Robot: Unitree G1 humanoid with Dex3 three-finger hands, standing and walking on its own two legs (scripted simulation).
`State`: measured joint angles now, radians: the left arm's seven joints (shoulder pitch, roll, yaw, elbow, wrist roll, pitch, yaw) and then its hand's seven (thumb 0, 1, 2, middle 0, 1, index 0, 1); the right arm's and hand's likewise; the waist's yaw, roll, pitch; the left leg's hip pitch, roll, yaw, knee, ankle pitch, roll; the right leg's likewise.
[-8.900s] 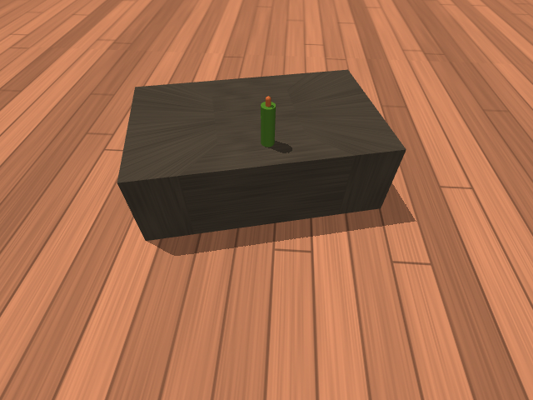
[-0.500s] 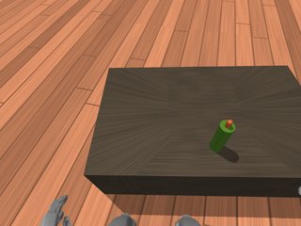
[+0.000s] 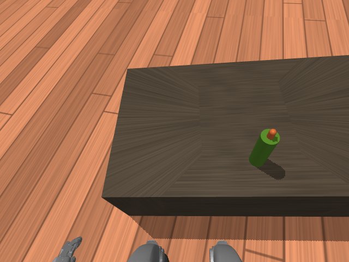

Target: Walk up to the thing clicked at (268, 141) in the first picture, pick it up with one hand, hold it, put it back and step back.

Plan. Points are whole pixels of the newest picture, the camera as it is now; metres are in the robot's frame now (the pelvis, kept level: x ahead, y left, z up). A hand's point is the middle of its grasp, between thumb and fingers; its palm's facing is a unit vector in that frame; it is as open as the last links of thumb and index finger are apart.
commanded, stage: go down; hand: right
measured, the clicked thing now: (264, 147) +0.49 -0.27 -0.22
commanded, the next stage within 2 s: approach in 0.76 s
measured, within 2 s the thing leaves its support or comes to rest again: neither
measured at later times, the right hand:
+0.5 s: hand out of the picture +0.33 -0.44 +0.04, palm faces +0.27 +0.96 -0.10, open 16.9 cm
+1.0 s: hand out of the picture +0.35 -0.45 +0.04, palm faces +0.29 +0.95 -0.07, open 17.2 cm
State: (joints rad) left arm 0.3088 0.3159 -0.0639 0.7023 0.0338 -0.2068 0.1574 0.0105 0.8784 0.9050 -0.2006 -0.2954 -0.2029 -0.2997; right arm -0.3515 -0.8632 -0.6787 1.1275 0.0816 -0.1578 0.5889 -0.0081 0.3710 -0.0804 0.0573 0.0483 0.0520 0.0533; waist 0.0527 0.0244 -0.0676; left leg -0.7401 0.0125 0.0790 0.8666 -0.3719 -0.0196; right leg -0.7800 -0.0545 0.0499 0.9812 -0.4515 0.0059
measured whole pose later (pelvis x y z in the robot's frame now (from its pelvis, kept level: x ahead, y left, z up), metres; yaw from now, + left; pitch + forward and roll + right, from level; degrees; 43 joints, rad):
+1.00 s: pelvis +0.00 -0.01 -0.02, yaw +1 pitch +19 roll +5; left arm 0.33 0.33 -0.11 0.68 0.05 -0.18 0.14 0.01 0.83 0.91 -0.19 -0.28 -0.18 -0.30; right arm -0.57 -1.03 -0.74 1.31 0.11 -0.26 0.65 -0.01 0.47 -0.07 0.05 0.05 0.05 0.05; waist 0.09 0.04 -0.08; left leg -0.87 0.01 0.08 0.93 -0.39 -0.03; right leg -0.93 -0.06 0.06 1.08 -0.48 0.00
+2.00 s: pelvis -0.07 +0.00 -0.26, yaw +5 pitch +35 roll +6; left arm 0.20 0.29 -0.05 0.64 0.06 -0.02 -0.01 0.01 0.87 0.89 -0.19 -0.29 -0.19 -0.29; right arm -0.86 -0.67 -0.67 1.04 0.07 -0.36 0.26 -0.01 0.37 -0.03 0.08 0.03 0.06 0.04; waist 0.15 -0.01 -0.17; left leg -1.93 0.02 0.06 1.92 -0.60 -0.02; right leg -1.95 -0.04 0.10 2.03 -0.69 0.00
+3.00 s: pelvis -0.07 +0.00 -0.26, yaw +3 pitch +35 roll +5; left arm 0.18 0.30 -0.03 0.63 0.06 0.02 -0.01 0.01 0.84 0.93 -0.21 -0.29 -0.19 -0.31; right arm -0.86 -0.59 -0.61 1.00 0.08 -0.41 0.18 -0.01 0.41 -0.11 0.06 0.07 0.05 0.08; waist 0.14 0.00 -0.15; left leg -1.93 0.04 0.05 1.93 -0.62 -0.02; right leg -1.94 -0.03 0.08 2.01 -0.69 0.01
